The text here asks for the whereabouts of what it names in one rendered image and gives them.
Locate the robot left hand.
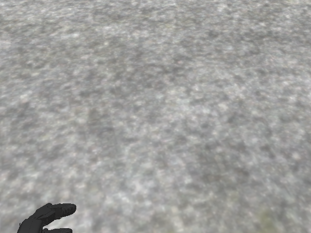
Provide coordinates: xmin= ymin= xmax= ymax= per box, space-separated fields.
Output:
xmin=17 ymin=203 xmax=77 ymax=233

